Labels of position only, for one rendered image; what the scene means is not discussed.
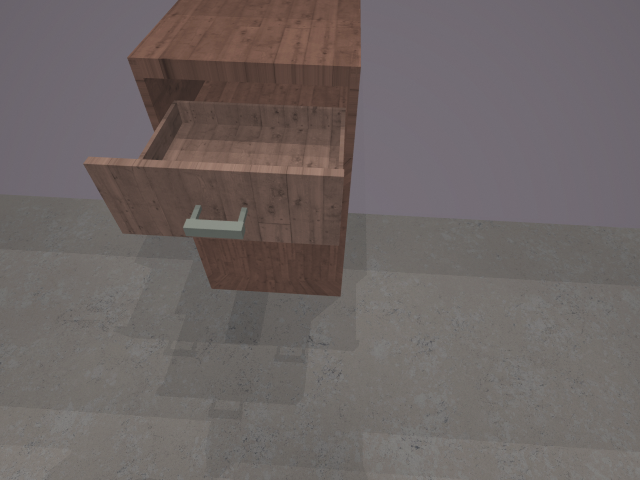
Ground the drawer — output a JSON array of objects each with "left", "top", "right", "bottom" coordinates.
[{"left": 83, "top": 100, "right": 346, "bottom": 246}]

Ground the handle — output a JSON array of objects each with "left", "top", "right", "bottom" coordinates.
[{"left": 183, "top": 205, "right": 248, "bottom": 239}]

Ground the cabinet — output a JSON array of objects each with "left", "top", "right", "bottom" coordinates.
[{"left": 127, "top": 0, "right": 361, "bottom": 297}]

